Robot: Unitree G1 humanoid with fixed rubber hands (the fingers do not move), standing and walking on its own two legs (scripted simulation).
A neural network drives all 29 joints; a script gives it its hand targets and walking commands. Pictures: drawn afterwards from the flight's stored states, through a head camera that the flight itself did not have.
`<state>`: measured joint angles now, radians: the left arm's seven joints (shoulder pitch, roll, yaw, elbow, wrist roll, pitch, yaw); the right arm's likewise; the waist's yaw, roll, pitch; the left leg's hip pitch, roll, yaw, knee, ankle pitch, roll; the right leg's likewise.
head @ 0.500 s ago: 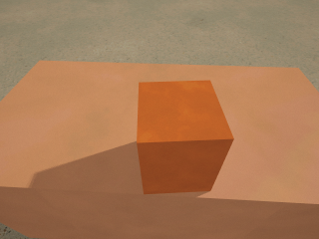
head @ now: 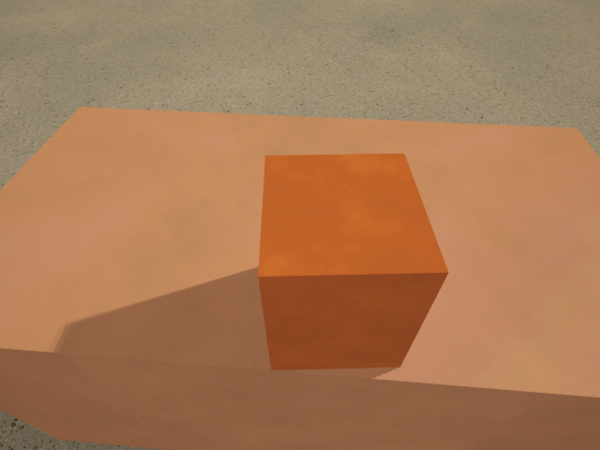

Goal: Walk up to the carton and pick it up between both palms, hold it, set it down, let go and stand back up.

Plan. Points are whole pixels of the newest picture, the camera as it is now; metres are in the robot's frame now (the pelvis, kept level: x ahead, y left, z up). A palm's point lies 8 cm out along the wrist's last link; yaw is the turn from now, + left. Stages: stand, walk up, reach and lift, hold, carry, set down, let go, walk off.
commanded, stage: stand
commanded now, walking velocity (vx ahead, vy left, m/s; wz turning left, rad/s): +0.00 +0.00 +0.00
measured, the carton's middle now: (335, 265) +0.39 -0.02 +0.03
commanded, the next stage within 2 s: none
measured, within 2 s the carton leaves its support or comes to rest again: neither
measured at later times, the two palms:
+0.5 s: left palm out of the picture -0.01 +0.25 -0.13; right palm out of the picture +0.04 -0.24 -0.12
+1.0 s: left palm out of the picture +0.00 +0.24 -0.13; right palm out of the picture +0.04 -0.25 -0.13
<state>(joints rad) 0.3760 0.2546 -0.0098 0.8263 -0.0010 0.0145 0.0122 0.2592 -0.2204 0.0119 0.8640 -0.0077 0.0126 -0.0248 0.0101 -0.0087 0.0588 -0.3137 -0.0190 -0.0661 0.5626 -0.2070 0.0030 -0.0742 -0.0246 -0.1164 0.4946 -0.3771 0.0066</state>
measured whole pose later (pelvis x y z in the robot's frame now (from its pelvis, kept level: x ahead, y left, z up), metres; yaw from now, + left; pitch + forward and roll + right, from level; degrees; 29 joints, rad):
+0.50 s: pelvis -0.01 +0.00 +0.00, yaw +0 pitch -2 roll -1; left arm 0.41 0.25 -0.01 0.87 0.00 0.01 0.01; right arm 0.27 -0.22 0.01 0.93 -0.01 0.01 -0.02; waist 0.01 -0.01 0.05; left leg -0.31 -0.03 -0.06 0.53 -0.18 0.01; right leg -0.08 -0.03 -0.12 0.49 -0.36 0.01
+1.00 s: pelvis +0.00 +0.00 +0.00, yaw +0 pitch -2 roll -1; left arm 0.40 0.23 -0.01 0.88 0.00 0.00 0.02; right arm 0.27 -0.21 0.01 0.95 -0.01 0.01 -0.03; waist 0.00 0.00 0.05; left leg -0.30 -0.02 -0.06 0.53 -0.19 0.00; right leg -0.07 -0.02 -0.11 0.48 -0.37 0.00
